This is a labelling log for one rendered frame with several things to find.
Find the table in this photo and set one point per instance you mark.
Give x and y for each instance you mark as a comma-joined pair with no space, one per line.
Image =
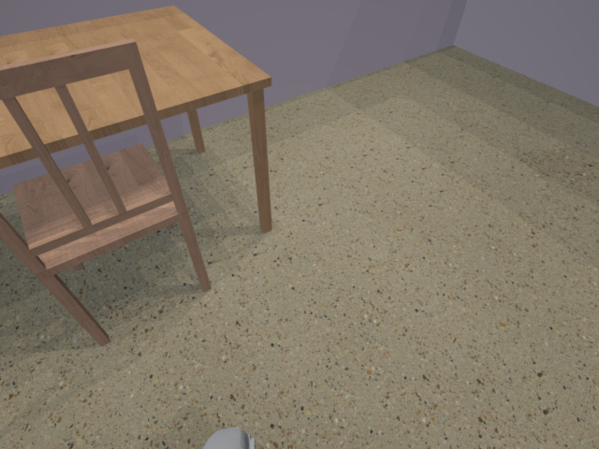
187,68

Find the left robot thigh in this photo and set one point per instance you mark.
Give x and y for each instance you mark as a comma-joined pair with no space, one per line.
230,438

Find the chair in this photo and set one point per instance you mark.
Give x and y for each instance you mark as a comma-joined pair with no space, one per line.
76,213

